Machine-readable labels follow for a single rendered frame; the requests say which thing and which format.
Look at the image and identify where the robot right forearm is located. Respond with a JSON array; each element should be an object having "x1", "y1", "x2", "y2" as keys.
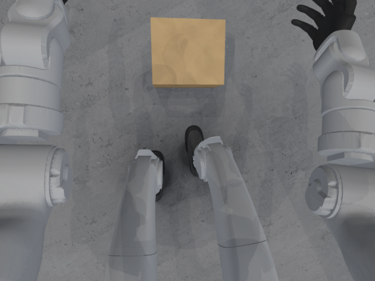
[{"x1": 312, "y1": 30, "x2": 375, "y2": 169}]

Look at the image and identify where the left robot thigh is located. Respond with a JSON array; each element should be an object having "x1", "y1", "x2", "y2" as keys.
[{"x1": 103, "y1": 156, "x2": 163, "y2": 281}]

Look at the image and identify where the carton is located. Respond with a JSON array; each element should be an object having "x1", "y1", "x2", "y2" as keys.
[{"x1": 151, "y1": 18, "x2": 226, "y2": 88}]

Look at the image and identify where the robot left forearm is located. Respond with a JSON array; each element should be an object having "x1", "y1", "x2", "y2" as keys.
[{"x1": 0, "y1": 0, "x2": 71, "y2": 144}]

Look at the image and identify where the left robot foot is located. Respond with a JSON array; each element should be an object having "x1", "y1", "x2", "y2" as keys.
[{"x1": 152, "y1": 150, "x2": 165, "y2": 201}]

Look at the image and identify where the right robot hand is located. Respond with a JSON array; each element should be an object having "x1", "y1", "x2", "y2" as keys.
[{"x1": 291, "y1": 0, "x2": 357, "y2": 51}]

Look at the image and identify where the left robot upper arm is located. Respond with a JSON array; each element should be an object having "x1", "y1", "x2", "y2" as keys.
[{"x1": 0, "y1": 144, "x2": 73, "y2": 281}]

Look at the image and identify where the right robot upper arm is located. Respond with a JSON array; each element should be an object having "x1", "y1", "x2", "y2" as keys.
[{"x1": 305, "y1": 163, "x2": 375, "y2": 281}]

